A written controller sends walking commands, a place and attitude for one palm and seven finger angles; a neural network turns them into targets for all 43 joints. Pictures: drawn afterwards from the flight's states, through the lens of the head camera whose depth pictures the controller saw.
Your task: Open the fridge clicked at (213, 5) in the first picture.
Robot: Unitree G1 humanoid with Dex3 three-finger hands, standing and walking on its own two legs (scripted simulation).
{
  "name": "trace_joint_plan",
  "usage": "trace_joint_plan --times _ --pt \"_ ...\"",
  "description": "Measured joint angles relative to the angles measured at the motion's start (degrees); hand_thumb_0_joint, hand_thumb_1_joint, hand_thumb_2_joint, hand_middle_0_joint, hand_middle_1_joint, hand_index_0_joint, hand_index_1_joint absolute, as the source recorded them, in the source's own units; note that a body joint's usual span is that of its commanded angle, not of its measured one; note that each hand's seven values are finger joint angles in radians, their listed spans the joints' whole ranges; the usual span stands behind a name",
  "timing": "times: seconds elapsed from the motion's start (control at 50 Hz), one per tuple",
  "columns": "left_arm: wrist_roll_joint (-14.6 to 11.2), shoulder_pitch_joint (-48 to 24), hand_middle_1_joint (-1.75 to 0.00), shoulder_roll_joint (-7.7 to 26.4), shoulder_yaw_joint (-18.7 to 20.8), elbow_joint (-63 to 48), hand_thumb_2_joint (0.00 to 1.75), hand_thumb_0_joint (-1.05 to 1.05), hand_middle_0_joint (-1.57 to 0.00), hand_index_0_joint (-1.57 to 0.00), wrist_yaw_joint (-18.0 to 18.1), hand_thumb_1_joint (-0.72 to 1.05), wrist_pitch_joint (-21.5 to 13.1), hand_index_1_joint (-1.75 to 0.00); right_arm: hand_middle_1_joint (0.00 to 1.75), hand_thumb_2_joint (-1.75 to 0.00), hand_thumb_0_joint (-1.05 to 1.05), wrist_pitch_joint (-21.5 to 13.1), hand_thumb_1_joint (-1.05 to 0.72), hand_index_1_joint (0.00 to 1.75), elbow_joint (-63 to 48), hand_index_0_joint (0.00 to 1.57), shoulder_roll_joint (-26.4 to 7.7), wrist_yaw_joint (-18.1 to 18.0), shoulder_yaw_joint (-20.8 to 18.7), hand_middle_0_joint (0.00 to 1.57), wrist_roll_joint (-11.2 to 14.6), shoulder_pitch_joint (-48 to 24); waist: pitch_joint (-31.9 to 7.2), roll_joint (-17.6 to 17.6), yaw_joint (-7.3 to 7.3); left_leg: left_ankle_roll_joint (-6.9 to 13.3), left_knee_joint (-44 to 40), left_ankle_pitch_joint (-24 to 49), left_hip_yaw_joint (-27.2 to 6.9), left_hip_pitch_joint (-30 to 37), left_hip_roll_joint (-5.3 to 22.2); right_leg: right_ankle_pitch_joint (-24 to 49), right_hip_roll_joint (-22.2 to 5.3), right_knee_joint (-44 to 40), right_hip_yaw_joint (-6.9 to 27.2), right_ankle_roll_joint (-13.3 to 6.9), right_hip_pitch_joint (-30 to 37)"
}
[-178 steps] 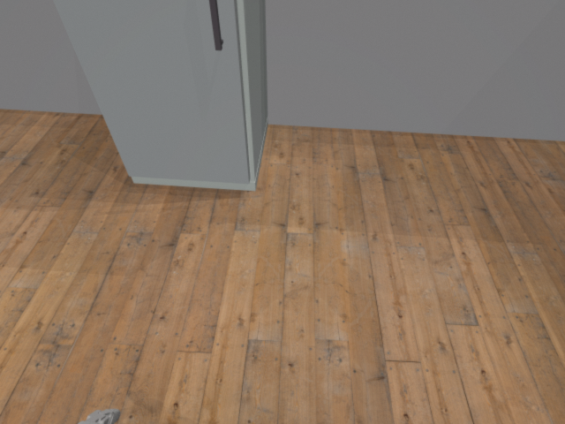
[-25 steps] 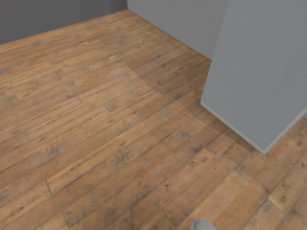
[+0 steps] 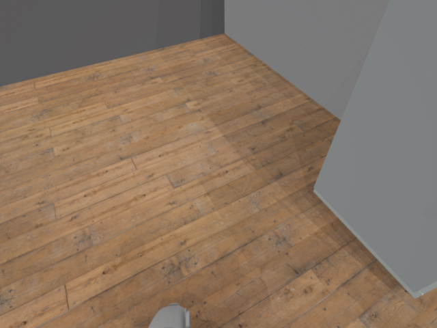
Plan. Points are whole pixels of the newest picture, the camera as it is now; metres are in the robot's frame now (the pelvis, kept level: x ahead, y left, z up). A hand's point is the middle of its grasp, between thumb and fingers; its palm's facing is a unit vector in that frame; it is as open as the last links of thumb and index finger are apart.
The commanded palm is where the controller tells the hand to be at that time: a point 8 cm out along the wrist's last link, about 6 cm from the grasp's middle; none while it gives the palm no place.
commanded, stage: walk to a spot facing it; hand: right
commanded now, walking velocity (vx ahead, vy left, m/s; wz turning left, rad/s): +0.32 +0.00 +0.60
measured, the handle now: out of the picture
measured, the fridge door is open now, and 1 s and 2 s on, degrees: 0 0 0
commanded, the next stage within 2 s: turn to face it in 0.20 s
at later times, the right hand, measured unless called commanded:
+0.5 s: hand (265, 257) +0.32 -0.09 -0.16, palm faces -0.12 +0.97 -0.22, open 7.2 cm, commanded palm none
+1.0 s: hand (299, 257) +0.32 -0.18 -0.17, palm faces +0.18 +0.95 -0.24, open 7.4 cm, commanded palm none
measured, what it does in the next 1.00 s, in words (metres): walks ahead: left foot, then right foot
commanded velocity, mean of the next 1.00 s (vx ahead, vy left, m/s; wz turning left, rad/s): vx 0.07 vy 0.00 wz -0.32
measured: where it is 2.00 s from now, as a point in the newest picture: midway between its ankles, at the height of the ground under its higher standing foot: (210, 320)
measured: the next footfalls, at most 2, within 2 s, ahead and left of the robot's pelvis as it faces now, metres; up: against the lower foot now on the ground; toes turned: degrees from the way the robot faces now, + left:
left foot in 0.20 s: +0.24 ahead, +0.15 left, +0.00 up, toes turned +15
right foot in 0.68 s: +0.33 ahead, -0.04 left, +0.00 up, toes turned -9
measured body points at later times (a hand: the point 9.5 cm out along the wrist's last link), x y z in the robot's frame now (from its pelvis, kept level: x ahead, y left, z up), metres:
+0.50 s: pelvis +0.20 +0.07 -0.01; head +0.21 +0.08 +0.44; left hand +0.22 +0.31 -0.16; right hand +0.32 -0.14 -0.15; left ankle +0.21 +0.14 -0.74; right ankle +0.27 -0.06 -0.69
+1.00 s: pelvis +0.27 +0.05 +0.00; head +0.31 +0.02 +0.45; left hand +0.35 +0.28 -0.14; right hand +0.31 -0.23 -0.15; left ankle +0.28 +0.23 -0.68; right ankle +0.29 -0.03 -0.74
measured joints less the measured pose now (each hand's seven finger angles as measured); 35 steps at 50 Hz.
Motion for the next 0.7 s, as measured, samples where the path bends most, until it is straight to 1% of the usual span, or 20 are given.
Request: trace_joint_plan --times 0.04,0.08,0.14,0.18,0.2,0.22,0.24,0.26,0.28,0.3,0.32,0.34,0.38,0.42,0.46,0.56,0.62,0.66,0.68,0.7 --pt "0.1 1.8 -0.3 0.1 0.0 1.1 0.9 -0.01 -0.2 -0.21 -0.1 0.94 0.3 -0.3 0.3 -0.9 0.0 0.2 -0.91 0.3 -0.5 0.19 0.2 0.2 0.1 0.2 0.0 -1.8 0.8 -0.2 0.65 -0.1 -5.3 0.8 1.1 -0.1 0.4 -1.1 -0.4 -0.8 -1.3 0.8 2.2" --pt "0.3 3.4 -0.3 0.1 0.1 1.9 0.9 -0.01 -0.2 -0.2 -0.3 0.93 0.6 -0.3 0.3 -0.9 0.0 0.3 -0.91 0.3 -0.9 0.19 0.3 0.4 0.3 0.2 0.2 -3.8 1.8 -0.7 1.59 0.3 -11.6 0.6 2.4 0.9 0.2 -2.6 -1.0 -0.9 -2.6 1.9 4.2" --pt "0.5 5.4 -0.29 0.1 0.2 2.9 0.9 0.0 -0.2 -0.2 -0.5 0.92 1.2 -0.3 0.3 -0.9 0.0 -0.1 -0.91 0.3 -1.8 0.19 0.2 0.5 0.5 0.2 0.3 -6.6 3.5 -1.6 3.04 1.8 -19.6 -0.9 4.1 3.4 -1.3 -6.0 -2.6 0.8 -4.6 4.0 6.8" --pt "0.5 6.8 -0.3 0.1 0.3 3.5 0.9 0.0 -0.2 -0.2 -0.8 0.92 1.8 -0.3 0.3 -0.9 0.0 -1.1 -0.91 0.3 -2.6 0.19 -0.2 0.5 0.8 0.2 0.3 -8.1 4.3 -2.6 3.69 3.4 -23.9 -2.7 5.6 6.6 -3.2 -9.6 -4.9 5.5 -5.5 5.5 7.3" --pt "0.3 7.7 -0.3 -0.3 0.2 3.8 0.9 0.0 -0.2 -0.2 -1.0 0.92 2.1 -0.3 0.3 -0.9 0.0 -2.0 -0.91 0.3 -3.2 0.19 -0.8 0.5 0.9 0.2 0.2 -8.5 4.4 -2.4 3.66 4.5 -26.5 -1.5 6.2 9.0 -4.1 -11.4 -6.3 11.0 -5.2 5.7 6.2" --pt "0.0 8.0 -0.3 -0.5 0.1 4.0 0.9 0.0 -0.2 -0.2 -1.3 0.91 2.6 -0.3 0.3 -0.9 0.0 -3.0 -0.91 0.3 -3.6 0.2 -1.2 0.3 0.8 0.2 0.2 -8.9 4.6 -2.3 3.18 5.8 -25.6 1.8 6.1 8.9 -4.5 -11.7 -7.4 20.0 -2.9 5.0 3.1" --pt "-0.4 7.2 -0.3 -0.4 -0.1 4.3 0.9 0.0 -0.2 -0.2 -1.3 0.91 3.3 -0.3 0.3 -0.9 0.0 -3.9 -0.91 0.3 -3.8 0.2 -1.3 -0.1 0.9 0.2 0.7 -9.4 5.1 -2.6 2.97 6.6 -22.7 0.3 6.0 8.3 -5.2 -12.9 -7.4 30.4 1.6 4.3 -1.2" --pt "-0.6 5.9 -0.3 -0.3 -0.1 4.3 0.9 0.0 -0.2 -0.2 -1.3 0.91 3.8 -0.3 0.3 -0.9 0.0 -4.2 -0.91 0.3 -3.9 0.2 -1.4 -0.5 1.0 0.2 1.1 -9.6 5.6 -2.9 3.03 7.0 -21.4 -2.0 5.9 8.7 -5.8 -13.0 -6.5 39.7 6.0 3.7 -5.7" --pt "-0.6 4.5 -0.3 -0.2 -0.1 4.0 0.9 0.0 -0.2 -0.2 -1.2 0.91 4.1 -0.3 0.3 -0.9 0.0 -4.3 -0.91 0.3 -3.9 0.2 -1.4 -0.8 1.2 0.2 1.3 -9.6 5.8 -3.0 3.18 7.1 -21.6 -3.8 5.7 9.8 -6.4 -11.5 -5.4 46.7 9.2 3.3 -9.9" --pt "-0.5 2.9 -0.3 -0.2 -0.1 3.5 0.9 0.01 -0.2 -0.2 -1.1 0.91 4.2 -0.3 0.3 -0.9 0.0 -4.2 -0.91 0.3 -3.8 0.2 -1.3 -1.2 1.4 0.2 1.4 -9.4 5.8 -3.1 3.29 7.1 -22.9 -4.6 5.5 11.1 -7.0 -9.3 -4.8 51.0 11.1 3.0 -13.7" --pt "-0.3 1.3 -0.3 -0.1 -0.1 2.9 0.9 0.01 -0.2 -0.2 -1.0 0.91 4.1 -0.3 0.3 -0.9 0.0 -4.1 -0.91 0.3 -3.5 0.2 -1.2 -1.6 1.6 0.2 1.5 -9.1 5.5 -3.3 3.35 6.7 -24.8 -4.2 5.3 12.6 -7.6 -7.1 -4.5 52.8 12.2 2.8 -17.0" --pt "-0.1 -0.3 -0.29 0.0 -0.2 2.1 0.9 0.01 -0.2 -0.2 -0.9 0.91 4.1 -0.3 0.3 -0.9 0.0 -4.1 -0.91 0.3 -3.1 0.2 -0.9 -1.9 1.9 0.2 1.4 -8.7 5.1 -3.5 3.43 6.5 -26.9 -3.5 5.1 14.0 -8.2 -5.4 -4.4 52.7 12.8 2.7 -19.9" --pt "0.1 -3.1 -0.29 0.1 -0.4 0.5 0.9 0.01 -0.2 -0.2 -0.7 0.91 3.7 -0.3 0.3 -0.9 0.0 -4.3 -0.9 0.3 -2.0 0.2 -0.3 -2.5 2.5 0.2 1.2 -8.0 4.1 -3.7 3.81 6.8 -30.8 -2.5 4.7 16.5 -8.8 -3.4 -4.2 49.2 13.5 2.7 -24.4" --pt "0.0 -5.0 -0.29 -0.1 -0.6 -0.8 0.9 0.0 -0.2 -0.2 -0.6 0.91 3.6 -0.3 0.3 -0.9 0.0 -4.3 -0.9 0.3 -1.0 0.2 0.7 -2.8 3.3 0.2 1.2 -7.3 2.8 -4.0 4.1 6.7 -33.8 -2.1 4.7 18.9 -9.0 -1.9 -3.8 44.1 13.8 2.9 -27.1" --pt "-0.2 -6.2 -0.29 -0.4 -0.8 -1.4 0.9 0.0 -0.2 -0.2 -0.5 0.92 3.7 -0.3 0.3 -0.9 0.0 -4.4 -0.92 0.3 -0.4 0.2 1.2 -3.4 3.3 0.2 1.5 -7.0 1.7 -4.2 3.98 6.4 -35.9 -2.2 5.3 21.2 -9.1 -0.3 -3.3 38.9 14.0 3.0 -28.1" --pt "-0.4 -7.1 -0.29 -0.5 -0.7 -0.9 0.9 0.0 -0.2 -0.2 -1.0 0.93 4.9 -0.3 0.3 -0.9 -0.01 -3.9 -0.93 0.3 -0.2 0.2 1.6 -3.5 3.8 0.2 1.3 -6.7 0.3 -3.8 2.84 5.4 -37.4 -4.7 7.9 25.7 -8.5 0.8 -1.8 27.4 12.7 3.0 -25.1" --pt "-0.3 -7.3 -0.29 -0.6 -0.9 -0.7 0.9 0.0 -0.2 -0.2 -1.6 0.93 5.7 -0.3 0.3 -0.9 -0.01 -3.4 -0.93 0.3 -0.6 0.2 1.5 -3.6 3.6 0.2 1.1 -6.3 0.6 -2.8 1.92 4.4 -35.6 -7.2 9.9 26.9 -7.3 -0.5 -0.8 22.5 11.4 2.6 -21.8" --pt "-0.2 -7.3 -0.29 -0.6 -1.0 -1.0 0.9 0.0 -0.2 -0.2 -1.9 0.93 6.0 -0.3 0.3 -0.9 -0.01 -3.0 -0.92 0.3 -0.8 0.2 1.2 -3.6 3.4 0.2 1.1 -5.7 1.0 -2.1 1.52 3.4 -33.2 -9.6 11.2 27.0 -6.2 0.2 -0.2 18.6 10.6 2.2 -18.9" --pt "-0.1 -7.2 -0.29 -0.4 -1.0 -1.4 0.9 0.0 -0.2 -0.2 -2.1 0.93 6.0 -0.3 0.3 -0.9 -0.01 -2.7 -0.92 0.3 -0.9 0.2 1.0 -3.6 3.3 0.2 1.2 -5.2 1.2 -1.8 1.43 2.9 -31.0 -11.1 11.8 26.6 -5.4 2.1 0.2 15.8 10.3 1.5 -17.2" --pt "0.1 -7.4 -0.29 -0.6 -0.9 -1.6 0.9 0.0 -0.2 -0.2 -2.1 0.92 5.9 -0.3 0.3 -0.9 0.0 -2.3 -0.92 0.3 -0.9 0.2 0.6 -3.5 3.0 0.2 1.4 -4.9 1.5 -0.8 1.48 2.1 -27.7 -12.6 12.0 25.5 -3.8 1.7 1.4 15.5 10.0 -0.3 -16.9"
